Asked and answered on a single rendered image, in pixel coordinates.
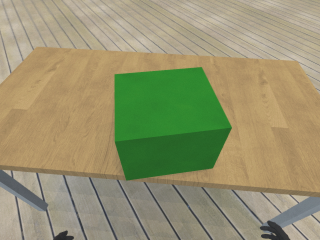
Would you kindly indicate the carton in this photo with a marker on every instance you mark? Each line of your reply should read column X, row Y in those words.
column 167, row 122

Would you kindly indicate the robot right hand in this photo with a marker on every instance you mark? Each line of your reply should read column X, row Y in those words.
column 276, row 229

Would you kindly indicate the robot left hand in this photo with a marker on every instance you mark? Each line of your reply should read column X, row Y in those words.
column 62, row 236

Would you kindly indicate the table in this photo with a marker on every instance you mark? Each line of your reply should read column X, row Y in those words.
column 57, row 116

